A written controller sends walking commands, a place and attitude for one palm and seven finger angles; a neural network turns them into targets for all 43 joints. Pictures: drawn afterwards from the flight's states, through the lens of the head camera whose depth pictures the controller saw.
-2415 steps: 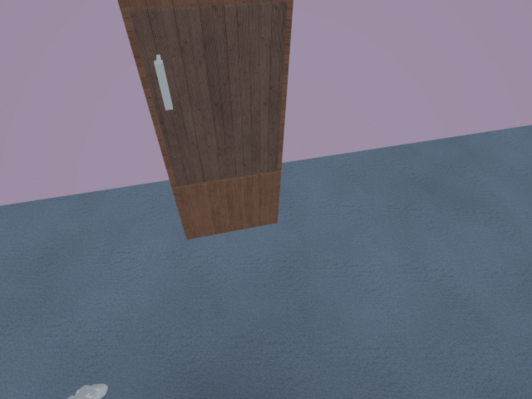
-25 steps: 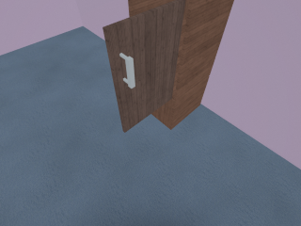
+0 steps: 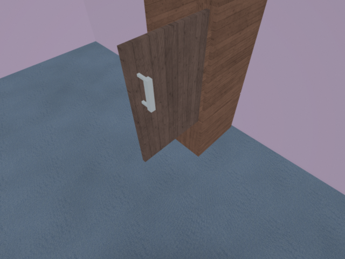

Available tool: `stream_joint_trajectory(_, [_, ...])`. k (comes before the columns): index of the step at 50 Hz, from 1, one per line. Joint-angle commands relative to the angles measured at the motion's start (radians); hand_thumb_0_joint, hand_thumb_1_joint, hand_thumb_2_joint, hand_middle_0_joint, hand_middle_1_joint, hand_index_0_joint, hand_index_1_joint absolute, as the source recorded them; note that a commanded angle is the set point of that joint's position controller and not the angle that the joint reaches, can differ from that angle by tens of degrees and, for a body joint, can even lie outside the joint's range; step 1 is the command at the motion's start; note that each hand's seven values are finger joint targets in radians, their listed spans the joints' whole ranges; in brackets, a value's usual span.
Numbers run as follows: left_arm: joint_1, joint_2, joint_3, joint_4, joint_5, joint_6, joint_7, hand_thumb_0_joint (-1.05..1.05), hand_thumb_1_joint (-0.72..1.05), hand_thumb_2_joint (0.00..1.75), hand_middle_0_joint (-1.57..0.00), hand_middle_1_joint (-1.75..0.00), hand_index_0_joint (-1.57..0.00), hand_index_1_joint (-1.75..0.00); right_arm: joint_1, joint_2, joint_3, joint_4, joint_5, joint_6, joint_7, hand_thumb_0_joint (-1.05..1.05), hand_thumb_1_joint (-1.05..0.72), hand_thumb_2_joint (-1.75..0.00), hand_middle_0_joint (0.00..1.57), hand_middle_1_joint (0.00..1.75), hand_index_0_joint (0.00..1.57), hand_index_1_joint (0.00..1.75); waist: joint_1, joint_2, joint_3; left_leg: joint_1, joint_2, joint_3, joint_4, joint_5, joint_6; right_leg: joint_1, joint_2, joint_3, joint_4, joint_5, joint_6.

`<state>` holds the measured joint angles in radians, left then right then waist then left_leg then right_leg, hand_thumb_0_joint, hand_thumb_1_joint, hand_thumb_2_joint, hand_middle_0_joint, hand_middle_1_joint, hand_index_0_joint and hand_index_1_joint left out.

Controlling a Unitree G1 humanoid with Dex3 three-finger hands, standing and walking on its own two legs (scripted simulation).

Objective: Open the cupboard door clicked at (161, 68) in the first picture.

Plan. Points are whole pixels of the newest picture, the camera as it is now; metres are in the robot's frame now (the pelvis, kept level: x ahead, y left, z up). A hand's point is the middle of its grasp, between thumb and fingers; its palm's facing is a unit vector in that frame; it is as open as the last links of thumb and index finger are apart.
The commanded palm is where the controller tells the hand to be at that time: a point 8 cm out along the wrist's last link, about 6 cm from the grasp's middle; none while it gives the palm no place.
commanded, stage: let the arm hang, fingers relaxed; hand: left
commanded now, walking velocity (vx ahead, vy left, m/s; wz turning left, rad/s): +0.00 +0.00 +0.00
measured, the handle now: (145, 92) +0.62 +0.13 +0.02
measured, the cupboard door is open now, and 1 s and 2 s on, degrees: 89 89 89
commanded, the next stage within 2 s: look to check the result in 0.08 s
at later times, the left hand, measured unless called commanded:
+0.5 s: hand out of the picture +0.10 +0.24 -0.15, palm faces +0.00 -0.94 -0.34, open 7.4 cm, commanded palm none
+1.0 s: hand out of the picture +0.13 +0.23 -0.15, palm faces -0.02 -0.94 -0.33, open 7.4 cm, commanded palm none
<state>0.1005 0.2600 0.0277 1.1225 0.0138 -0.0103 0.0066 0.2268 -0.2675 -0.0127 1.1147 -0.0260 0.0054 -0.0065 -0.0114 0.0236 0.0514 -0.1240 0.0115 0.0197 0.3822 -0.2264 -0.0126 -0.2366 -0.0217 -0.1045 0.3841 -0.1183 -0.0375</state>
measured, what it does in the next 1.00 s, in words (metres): stands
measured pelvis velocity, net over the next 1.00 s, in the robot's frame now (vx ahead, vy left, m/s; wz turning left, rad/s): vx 0.04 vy -0.01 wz -0.01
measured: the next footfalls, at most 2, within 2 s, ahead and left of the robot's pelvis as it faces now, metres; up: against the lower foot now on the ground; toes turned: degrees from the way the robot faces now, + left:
none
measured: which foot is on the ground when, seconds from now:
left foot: down 0.00-1.00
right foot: down 0.00-1.00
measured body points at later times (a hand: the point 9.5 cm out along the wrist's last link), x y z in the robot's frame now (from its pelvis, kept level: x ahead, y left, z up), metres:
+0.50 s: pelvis +0.03 +0.00 +0.00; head +0.06 -0.02 +0.45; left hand +0.10 +0.28 -0.13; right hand +0.09 -0.28 -0.15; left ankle -0.01 +0.13 -0.74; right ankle +0.06 -0.10 -0.74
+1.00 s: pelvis +0.04 -0.01 +0.00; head +0.06 -0.02 +0.45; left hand +0.14 +0.28 -0.13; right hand +0.09 -0.29 -0.15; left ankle -0.01 +0.13 -0.74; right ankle +0.06 -0.10 -0.74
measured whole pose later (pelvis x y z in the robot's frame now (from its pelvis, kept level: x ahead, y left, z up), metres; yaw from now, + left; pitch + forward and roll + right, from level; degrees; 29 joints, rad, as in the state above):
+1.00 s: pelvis +0.04 -0.01 +0.00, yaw +0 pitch -1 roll +0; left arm 0.07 0.29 0.02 1.14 0.01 -0.03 0.01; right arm 0.15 -0.31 0.00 1.12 -0.02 0.00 -0.01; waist -0.01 0.03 0.06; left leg -0.02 0.04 0.02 0.27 -0.23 -0.03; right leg -0.16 0.01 -0.11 0.31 -0.14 -0.04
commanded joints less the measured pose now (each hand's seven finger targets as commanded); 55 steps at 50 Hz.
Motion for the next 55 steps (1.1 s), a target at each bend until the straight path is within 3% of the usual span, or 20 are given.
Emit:
stream_joint_trajectory(1, [-0.013,0.202,0.035,-0.04,-0.001,-0.021,0.012,0.0,0.9,0.9,-0.2,-0.3,-0.2,-0.3,0.005,-0.161,-0.028,-0.037,0.003,-0.017,-0.007,0.0,-0.9,-0.9,0.2,0.3,0.2,0.3,0.011,-0.015,-0.041,-0.087,0.096,-0.081,-0.104,0.073,0.04,0.123,-0.119,0.137,-0.092,-0.054,-0.021])
stream_joint_trajectory(7, [-0.022,0.202,0.032,-0.034,-0.002,-0.024,0.012,0.0,0.9,0.9,-0.2,-0.3,-0.2,-0.3,-0.028,-0.171,-0.024,-0.036,0.004,-0.017,-0.011,0.0,-0.9,-0.9,0.2,0.3,0.2,0.3,0.007,0.017,-0.046,-0.059,0.104,-0.078,-0.118,0.103,0.031,0.137,-0.117,0.131,-0.09,0.024,-0.019])
stream_joint_trajectory(11, [-0.024,0.207,0.03,-0.03,-0.002,-0.026,0.012,0.0,0.9,0.9,-0.2,-0.3,-0.2,-0.3,-0.043,-0.18,-0.025,-0.041,0.005,-0.017,-0.011,0.0,-0.9,-0.9,0.2,0.3,0.2,0.3,0.005,-0.015,-0.061,-0.033,0.104,-0.077,-0.119,0.122,0.032,0.146,-0.119,0.128,-0.095,0.049,-0.017])
stream_joint_trajectory(21, [-0.031,0.223,0.029,-0.028,-0.003,-0.03,0.014,0.0,0.9,0.9,-0.2,-0.3,-0.2,-0.3,-0.068,-0.202,-0.024,-0.044,0.006,-0.016,-0.015,0.0,-0.9,-0.9,0.2,0.3,0.2,0.3,0.001,-0.019,-0.094,0.012,0.111,-0.068,-0.118,0.182,0.029,0.172,-0.121,0.127,-0.087,0.166,-0.018])
stream_joint_trajectory(55, [-0.038,0.244,0.027,-0.037,-0.004,-0.033,0.014,0.0,0.9,0.9,-0.2,-0.3,-0.2,-0.3,-0.072,-0.22,-0.02,-0.037,0.008,-0.018,-0.011,0.0,-0.9,-0.9,0.2,0.3,0.2,0.3,0.006,-0.018,-0.075,0.036,0.114,-0.055,-0.144,0.158,0.023,0.178,-0.118,0.143,-0.12,0.148,-0.014])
